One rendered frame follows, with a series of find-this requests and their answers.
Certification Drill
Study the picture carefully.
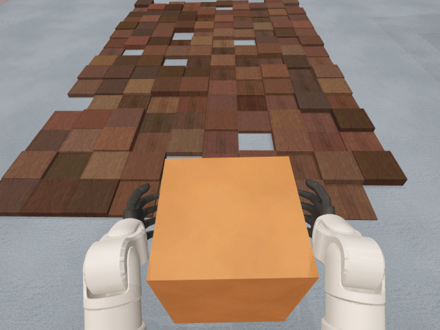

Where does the robot left forearm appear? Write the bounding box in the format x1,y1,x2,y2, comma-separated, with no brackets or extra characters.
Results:
83,218,149,330

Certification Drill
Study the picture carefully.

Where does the robot left hand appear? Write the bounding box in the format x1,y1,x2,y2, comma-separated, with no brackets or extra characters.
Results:
123,183,160,240

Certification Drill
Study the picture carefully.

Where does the carton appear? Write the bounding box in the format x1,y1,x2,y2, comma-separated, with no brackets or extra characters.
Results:
146,156,319,323

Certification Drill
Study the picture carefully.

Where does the robot right forearm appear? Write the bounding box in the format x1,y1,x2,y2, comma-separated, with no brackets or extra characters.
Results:
312,214,386,330

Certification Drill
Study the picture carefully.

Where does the robot right hand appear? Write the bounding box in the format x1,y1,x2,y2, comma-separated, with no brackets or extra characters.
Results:
297,179,335,239

